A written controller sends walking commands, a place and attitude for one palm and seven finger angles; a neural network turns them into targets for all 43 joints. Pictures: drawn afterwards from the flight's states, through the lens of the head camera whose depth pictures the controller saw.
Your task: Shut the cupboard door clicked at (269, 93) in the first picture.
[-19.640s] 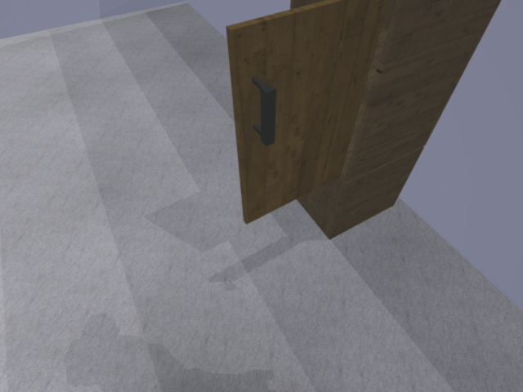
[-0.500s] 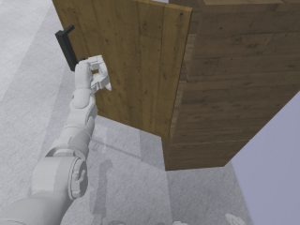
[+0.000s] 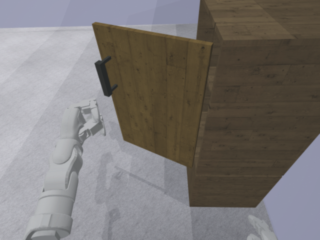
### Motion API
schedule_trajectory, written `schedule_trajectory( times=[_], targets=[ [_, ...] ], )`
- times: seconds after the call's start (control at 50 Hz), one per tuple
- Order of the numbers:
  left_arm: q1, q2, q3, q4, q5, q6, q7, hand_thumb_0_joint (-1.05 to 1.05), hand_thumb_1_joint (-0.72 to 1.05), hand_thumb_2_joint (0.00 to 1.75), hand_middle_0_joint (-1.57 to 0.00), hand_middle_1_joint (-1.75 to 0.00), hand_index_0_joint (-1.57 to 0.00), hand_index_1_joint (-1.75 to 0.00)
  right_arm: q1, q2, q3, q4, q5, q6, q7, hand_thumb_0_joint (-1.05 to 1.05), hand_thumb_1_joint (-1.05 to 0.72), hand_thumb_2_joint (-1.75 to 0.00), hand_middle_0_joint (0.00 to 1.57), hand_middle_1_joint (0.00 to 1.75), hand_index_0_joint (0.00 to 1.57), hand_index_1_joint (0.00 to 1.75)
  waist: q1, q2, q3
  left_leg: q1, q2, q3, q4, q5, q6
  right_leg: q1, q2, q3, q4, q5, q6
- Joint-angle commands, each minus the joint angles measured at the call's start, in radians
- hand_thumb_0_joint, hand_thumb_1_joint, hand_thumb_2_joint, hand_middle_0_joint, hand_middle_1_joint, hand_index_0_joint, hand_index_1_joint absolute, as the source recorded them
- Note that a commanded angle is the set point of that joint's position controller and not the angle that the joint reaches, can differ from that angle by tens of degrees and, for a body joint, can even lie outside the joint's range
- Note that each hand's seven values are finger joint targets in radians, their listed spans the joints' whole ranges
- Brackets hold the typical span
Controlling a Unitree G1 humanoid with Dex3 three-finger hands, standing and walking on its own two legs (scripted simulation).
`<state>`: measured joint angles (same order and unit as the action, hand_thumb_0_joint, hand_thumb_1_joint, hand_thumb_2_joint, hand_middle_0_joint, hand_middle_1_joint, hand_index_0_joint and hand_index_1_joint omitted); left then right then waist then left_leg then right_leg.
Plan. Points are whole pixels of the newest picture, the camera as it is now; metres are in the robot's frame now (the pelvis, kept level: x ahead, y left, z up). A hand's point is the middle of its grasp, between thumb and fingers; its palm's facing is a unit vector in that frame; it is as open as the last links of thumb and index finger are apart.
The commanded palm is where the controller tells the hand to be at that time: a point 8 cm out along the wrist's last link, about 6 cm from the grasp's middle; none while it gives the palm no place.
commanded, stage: draw the hand back to the body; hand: left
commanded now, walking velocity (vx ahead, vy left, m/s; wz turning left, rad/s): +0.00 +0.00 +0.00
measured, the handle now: (108, 76) +0.63 +0.22 +0.10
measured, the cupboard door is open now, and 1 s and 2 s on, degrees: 64 64 64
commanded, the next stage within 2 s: step back with the hand held close in 1.08 s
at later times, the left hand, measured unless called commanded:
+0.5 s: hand (40, 154) +0.25 +0.25 +0.16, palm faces +0.38 -0.87 -0.32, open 4.6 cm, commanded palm +0.19 +0.29 +0.18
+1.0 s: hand (13, 175) +0.20 +0.28 +0.17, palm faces +0.49 -0.79 -0.37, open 7.4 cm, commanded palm +0.15 +0.31 +0.19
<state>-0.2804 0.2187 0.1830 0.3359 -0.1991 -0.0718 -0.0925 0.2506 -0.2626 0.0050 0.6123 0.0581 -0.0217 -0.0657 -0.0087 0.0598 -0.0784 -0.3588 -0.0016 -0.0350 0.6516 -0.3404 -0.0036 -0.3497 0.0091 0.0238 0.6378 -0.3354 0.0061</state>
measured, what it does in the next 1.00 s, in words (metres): stands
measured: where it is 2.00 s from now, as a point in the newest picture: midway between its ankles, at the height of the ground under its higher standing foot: outside the picture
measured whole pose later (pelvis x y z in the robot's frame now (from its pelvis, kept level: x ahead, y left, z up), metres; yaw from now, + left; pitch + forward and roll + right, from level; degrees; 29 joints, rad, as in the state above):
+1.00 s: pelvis +0.01 +0.00 +0.02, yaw +1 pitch -4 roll +0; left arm 0.43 0.31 0.34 -0.34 -0.07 -0.04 0.10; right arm 0.18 -0.22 0.03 0.63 0.01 -0.07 -0.10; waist 0.07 0.07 0.00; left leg -0.11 -0.02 -0.05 0.43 -0.26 0.00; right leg -0.10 -0.02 0.01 0.43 -0.27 0.02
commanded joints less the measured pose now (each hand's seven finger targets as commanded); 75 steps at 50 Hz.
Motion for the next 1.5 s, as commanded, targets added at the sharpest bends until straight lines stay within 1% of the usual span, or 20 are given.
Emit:
schedule_trajectory(
  times=[0.0, 0.04, 0.14, 0.22, 0.28, 0.34, 0.46, 0.58, 0.68, 0.78, 0.86, 0.96, 1.06, 1.16, 1.18, 1.2, 1.22, 1.28, 1.38, 1.48],
  targets=[
    [-0.248, 0.219, -0.003, -0.373, 0.07, -0.045, 0.037, 0.0, 0.9, 0.9, -1.13, -1.32, -1.13, -1.32, -0.137, -0.067, -0.012, -0.18, -0.003, -0.057, -0.021, 0.0, -0.9, -0.9, 0.2, 0.3, 0.2, 0.3, 0.005, -0.074, -0.121, 0.114, -0.033, 0.046, -0.147, 0.156, 0.04, 0.094, -0.008, -0.028, -0.159, 0.213, -0.015],
    [-0.113, 0.175, -0.012, -0.355, 0.078, -0.036, 0.085, 0.0, 0.9, 0.9, -1.08, -1.26, -1.08, -1.26, -0.149, -0.068, -0.005, -0.178, -0.009, -0.047, -0.027, 0.0, -0.9, -0.9, 0.2, 0.3, 0.2, 0.3, 0.011, -0.109, -0.078, 0.119, -0.025, 0.037, -0.167, 0.148, 0.04, 0.101, -0.009, -0.04, -0.176, 0.186, -0.014],
    [-0.055, 0.235, 0.033, -0.491, 0.103, -0.027, 0.133, 0.0, 0.9, 0.9, -0.94, -1.11, -0.94, -1.11, -0.172, -0.065, 0.008, -0.174, -0.019, -0.026, -0.036, 0.0, -0.9, -0.9, 0.2, 0.3, 0.2, 0.3, 0.016, -0.075, -0.066, 0.183, -0.019, 0.035, -0.218, 0.156, 0.039, 0.161, -0.009, -0.04, -0.223, 0.171, -0.017],
    [0.0, 0.251, 0.058, -0.654, 0.118, -0.04, 0.161, 0.0, 0.9, 0.9, -0.83, -0.99, -0.83, -0.99, -0.193, -0.05, 0.017, -0.176, -0.031, -0.042, -0.037, 0.0, -0.9, -0.9, 0.2, 0.3, 0.2, 0.3, 0.028, 0.049, -0.122, 0.257, -0.018, 0.032, -0.244, 0.233, 0.03, 0.219, -0.01, -0.051, -0.226, 0.24, -0.025],
    [0.122, 0.264, 0.083, -0.724, 0.122, -0.041, 0.173, 0.0, 0.9, 0.9, -0.75, -0.9, -0.75, -0.9, -0.197, -0.046, 0.019, -0.17, -0.036, -0.053, -0.035, 0.0, -0.9, -0.9, 0.2, 0.3, 0.2, 0.3, 0.038, 0.058, -0.121, 0.274, -0.013, 0.03, -0.257, 0.297, 0.027, 0.253, -0.009, -0.057, -0.234, 0.292, -0.026],
    [0.249, 0.258, 0.099, -0.716, 0.125, -0.033, 0.177, 0.0, 0.9, 0.9, -0.67, -0.81, -0.67, -0.81, -0.199, -0.052, 0.016, -0.159, -0.042, -0.058, -0.03, 0.0, -0.9, -0.9, 0.2, 0.3, 0.2, 0.3, 0.044, -0.032, -0.058, 0.252, -0.008, 0.026, -0.274, 0.314, 0.026, 0.255, -0.003, -0.066, -0.25, 0.297, -0.023],
    [0.425, 0.272, 0.169, -0.768, 0.122, -0.032, 0.174, 0.0, 0.9, 0.9, -0.5, -0.63, -0.5, -0.63, -0.203, -0.049, 0.007, -0.159, -0.043, -0.053, -0.021, 0.0, -0.9, -0.9, 0.2, 0.3, 0.2, 0.3, 0.058, -0.052, -0.02, 0.246, -0.004, 0.032, -0.288, 0.321, 0.025, 0.263, -0.01, -0.069, -0.26, 0.295, -0.016],
    [0.571, 0.333, 0.268, -0.911, 0.125, -0.048, 0.187, 0.0, 0.9, 0.9, -0.34, -0.45, -0.34, -0.45, -0.203, -0.042, -0.002, -0.163, -0.047, -0.072, -0.02, 0.0, -0.9, -0.9, 0.2, 0.3, 0.2, 0.3, 0.075, 0.007, -0.07, 0.258, -0.002, 0.03, -0.272, 0.401, 0.02, 0.302, -0.014, -0.073, -0.244, 0.35, -0.016],
    [0.688, 0.356, 0.329, -0.959, 0.125, -0.051, 0.202, 0.0, 0.9, 0.9, -0.2, -0.3, -0.2, -0.3, -0.196, -0.037, -0.007, -0.162, -0.043, -0.091, -0.026, 0.0, -0.9, -0.9, 0.2, 0.3, 0.2, 0.3, 0.081, 0.026, -0.021, 0.245, 0.003, 0.035, -0.268, 0.4, 0.015, 0.276, -0.01, -0.074, -0.25, 0.341, -0.015],
    [0.601, 0.285, 0.248, -0.883, 0.132, -0.036, 0.203, 0.0, 0.9, 0.9, -0.2, -0.3, -0.2, -0.3, -0.179, -0.055, -0.013, -0.138, -0.046, -0.099, -0.031, 0.0, -0.9, -0.9, 0.2, 0.3, 0.2, 0.3, 0.052, -0.023, 0.082, 0.235, 0.001, 0.031, -0.282, 0.321, 0.023, 0.198, -0.011, -0.077, -0.269, 0.263, -0.011],
    [0.579, 0.294, 0.253, -0.871, 0.131, -0.041, 0.206, 0.0, 0.9, 0.9, -0.2, -0.3, -0.2, -0.3, -0.186, -0.056, -0.015, -0.139, -0.047, -0.099, -0.038, 0.0, -0.9, -0.9, 0.2, 0.3, 0.2, 0.3, 0.06, -0.057, 0.05, 0.248, -0.003, 0.028, -0.29, 0.262, 0.033, 0.209, -0.015, -0.068, -0.279, 0.202, -0.01],
    [0.612, 0.328, 0.285, -0.938, 0.129, -0.053, 0.21, 0.0, 0.9, 0.9, -0.2, -0.3, -0.2, -0.3, -0.203, -0.043, -0.007, -0.146, -0.05, -0.11, -0.04, 0.0, -0.9, -0.9, 0.2, 0.3, 0.2, 0.3, 0.08, -0.001, -0.028, 0.256, -0.007, 0.033, -0.28, 0.302, 0.031, 0.27, -0.02, -0.059, -0.267, 0.258, -0.012],
    [0.623, 0.329, 0.292, -0.95, 0.132, -0.052, 0.211, 0.0, 0.9, 0.9, -0.2, -0.3, -0.2, -0.3, -0.205, -0.036, -0.001, -0.141, -0.051, -0.121, -0.038, 0.0, -0.9, -0.9, 0.2, 0.3, 0.2, 0.3, 0.078, 0.058, 0.026, 0.238, -0.006, 0.035, -0.284, 0.316, 0.021, 0.259, -0.015, -0.063, -0.274, 0.27, -0.017],
    [0.651, 0.305, 0.287, -0.875, 0.125, -0.045, 0.201, 0.0, 0.9, 0.9, -0.2, -0.3, -0.2, -0.3, -0.195, -0.039, -0.008, -0.14, -0.048, -0.108, -0.036, 0.0, -0.9, -0.9, 0.2, 0.3, 0.2, 0.3, 0.074, -0.031, 0.063, 0.234, 0.002, 0.042, -0.29, 0.307, 0.027, 0.237, -0.013, -0.062, -0.283, 0.259, -0.011],
    [0.646, 0.31, 0.288, -0.877, 0.124, -0.046, 0.199, 0.0, 0.9, 0.9, -0.2, -0.3, -0.2, -0.3, -0.194, -0.044, -0.011, -0.14, -0.048, -0.104, -0.036, 0.0, -0.9, -0.9, 0.2, 0.3, 0.2, 0.3, 0.074, -0.041, 0.049, 0.24, 0.002, 0.043, -0.288, 0.304, 0.028, 0.237, -0.012, -0.061, -0.283, 0.255, -0.009],
    [0.55, 0.421, 0.391, -0.933, 0.133, -0.087, 0.212, 0.0, 0.9, 0.9, -0.2, -0.3, -0.2, -0.3, -0.19, -0.084, -0.031, -0.169, -0.043, -0.079, -0.028, 0.0, -0.9, -0.9, 0.2, 0.3, 0.2, 0.3, 0.039, -0.013, 0.068, 0.157, 0.013, 0.011, -0.22, 0.252, 0.048, 0.182, -0.071, 0.019, -0.333, 0.278, -0.017],
    [0.647, 0.355, 0.338, -0.86, 0.129, -0.096, 0.208, 0.0, 0.9, 0.9, -0.2, -0.3, -0.2, -0.3, -0.19, -0.072, -0.031, -0.152, -0.046, -0.066, -0.028, 0.0, -0.9, -0.9, 0.2, 0.3, 0.2, 0.3, 0.031, -0.066, 0.051, 0.161, 0.008, -0.001, -0.188, 0.251, 0.046, 0.167, -0.103, 0.027, -0.339, 0.285, -0.027],
    [0.724, 0.341, 0.313, -0.889, 0.136, -0.111, 0.208, 0.0, 0.9, 0.9, -0.2, -0.3, -0.2, -0.3, -0.186, -0.074, -0.043, -0.159, -0.047, -0.034, -0.023, 0.0, -0.9, -0.9, 0.2, 0.3, 0.2, 0.3, 0.025, -0.083, -0.016, 0.162, 0.009, 0.004, -0.155, 0.313, 0.04, 0.178, -0.135, 0.02, -0.298, 0.401, -0.038],
    [0.799, 0.38, 0.355, -0.981, 0.127, -0.122, 0.22, 0.0, 0.9, 0.9, -0.2, -0.3, -0.2, -0.3, -0.182, -0.082, -0.058, -0.197, -0.041, 0.006, -0.031, 0.0, -0.9, -0.9, 0.2, 0.3, 0.2, 0.3, 0.022, -0.027, -0.13, 0.181, 0.035, -0.006, -0.183, 0.566, 0.031, 0.242, -0.092, -0.034, -0.185, 0.567, -0.012],
    [0.816, 0.411, 0.388, -1.015, 0.119, -0.121, 0.228, 0.0, 0.9, 0.9, -0.2, -0.3, -0.2, -0.3, -0.171, -0.085, -0.064, -0.226, -0.036, 0.034, -0.04, 0.0, -0.9, -0.9, 0.2, 0.3, 0.2, 0.3, 0.023, -0.014, -0.148, 0.156, 0.056, -0.018, -0.201, 0.649, 0.026, 0.255, -0.065, -0.043, -0.129, 0.593, 0.003]
  ],
)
